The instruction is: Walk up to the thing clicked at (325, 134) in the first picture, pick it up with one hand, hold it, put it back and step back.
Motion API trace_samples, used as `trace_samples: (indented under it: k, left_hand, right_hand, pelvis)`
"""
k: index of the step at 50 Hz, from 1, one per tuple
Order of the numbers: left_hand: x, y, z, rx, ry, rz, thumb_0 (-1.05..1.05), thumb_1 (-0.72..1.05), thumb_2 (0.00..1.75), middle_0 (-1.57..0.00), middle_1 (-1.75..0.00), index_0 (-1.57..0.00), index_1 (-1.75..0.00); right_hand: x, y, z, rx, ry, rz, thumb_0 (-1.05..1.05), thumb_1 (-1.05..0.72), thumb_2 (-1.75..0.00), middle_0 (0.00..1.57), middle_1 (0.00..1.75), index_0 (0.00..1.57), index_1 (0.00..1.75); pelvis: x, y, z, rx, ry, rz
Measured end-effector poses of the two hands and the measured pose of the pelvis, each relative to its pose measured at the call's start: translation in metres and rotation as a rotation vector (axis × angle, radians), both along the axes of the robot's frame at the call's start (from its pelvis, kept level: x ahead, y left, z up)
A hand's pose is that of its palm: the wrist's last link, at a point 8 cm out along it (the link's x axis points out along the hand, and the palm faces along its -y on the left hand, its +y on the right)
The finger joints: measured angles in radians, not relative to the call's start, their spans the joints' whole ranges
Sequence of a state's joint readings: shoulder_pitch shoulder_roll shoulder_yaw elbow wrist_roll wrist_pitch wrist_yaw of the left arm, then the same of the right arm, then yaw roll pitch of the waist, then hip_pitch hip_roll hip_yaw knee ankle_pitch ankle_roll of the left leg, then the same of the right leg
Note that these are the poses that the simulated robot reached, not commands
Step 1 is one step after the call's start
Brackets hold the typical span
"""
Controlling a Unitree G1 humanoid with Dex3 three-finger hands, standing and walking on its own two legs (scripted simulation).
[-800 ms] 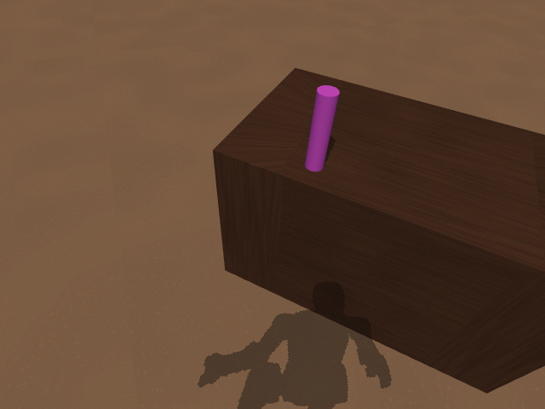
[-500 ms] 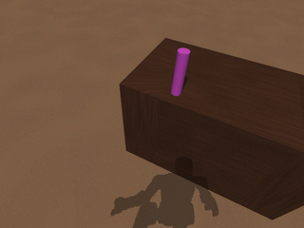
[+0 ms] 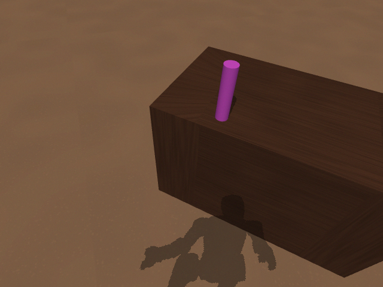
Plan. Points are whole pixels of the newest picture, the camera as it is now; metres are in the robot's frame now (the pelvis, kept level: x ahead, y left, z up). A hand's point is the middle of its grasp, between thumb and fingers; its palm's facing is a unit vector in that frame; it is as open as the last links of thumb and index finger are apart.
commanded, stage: stand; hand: left
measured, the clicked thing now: (226, 93) +0.75 -0.14 -0.02
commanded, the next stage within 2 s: walk up in 0.32 s
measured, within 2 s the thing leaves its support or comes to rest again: neither
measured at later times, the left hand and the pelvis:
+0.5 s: hand out of the picture +0.10 +0.25 -0.15, palm faces -0.15 -0.92 -0.35, open 7.4 cm; pelvis +0.01 -0.02 -0.01, yaw -7 degrees
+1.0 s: hand (127, 250) +0.27 +0.15 -0.18, palm faces -0.34 -0.88 -0.34, open 7.4 cm; pelvis +0.16 -0.09 -0.03, yaw -19 degrees
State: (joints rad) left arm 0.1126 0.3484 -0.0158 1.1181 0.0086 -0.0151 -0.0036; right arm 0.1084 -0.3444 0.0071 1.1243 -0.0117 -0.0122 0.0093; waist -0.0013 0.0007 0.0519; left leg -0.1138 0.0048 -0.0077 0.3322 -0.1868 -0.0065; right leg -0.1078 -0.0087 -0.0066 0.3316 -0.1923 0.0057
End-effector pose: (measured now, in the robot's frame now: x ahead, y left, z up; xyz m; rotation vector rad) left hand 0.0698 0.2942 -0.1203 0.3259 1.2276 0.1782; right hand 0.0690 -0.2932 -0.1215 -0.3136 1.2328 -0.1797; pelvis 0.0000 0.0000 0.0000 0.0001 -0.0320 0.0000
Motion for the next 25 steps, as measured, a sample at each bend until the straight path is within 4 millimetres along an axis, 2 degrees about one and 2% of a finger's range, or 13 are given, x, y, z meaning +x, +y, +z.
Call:
trace_samples:
  k: [17, 21, 25]
  left_hand:
    - [0.004, 0.0, 0.002, 0.0, -0.009, 0.0, 0.01, 0.91, 0.9, -0.2, -0.3, -0.21, -0.3]
    - [0.009, 0.004, 0.0, 0.008, 0.033, -0.055, 0.01, 0.91, 0.9, -0.2, -0.3, -0.21, -0.3]
    - [0.028, -0.001, 0.005, 0.017, 0.042, -0.098, 0.01, 0.91, 0.9, -0.2, -0.3, -0.2, -0.3]
  right_hand:
    - [0.002, -0.003, 0.001, -0.001, -0.015, -0.003, 0.01, -0.9, -0.9, 0.21, 0.3, 0.2, 0.3]
    - [-0.005, -0.02, 0.005, -0.023, -0.109, -0.063, 0.01, -0.9, -0.9, 0.21, 0.3, 0.21, 0.3]
    - [-0.027, -0.053, 0.01, -0.074, -0.095, -0.11, 0.01, -0.9, -0.9, 0.21, 0.3, 0.21, 0.3]
  pelvis:
    - [0.001, -0.002, 0.0, 0.003, -0.002, -0.01]
    - [0.004, -0.008, -0.006, 0.022, -0.003, -0.08]
    - [0.012, -0.024, -0.009, 0.026, -0.013, -0.123]
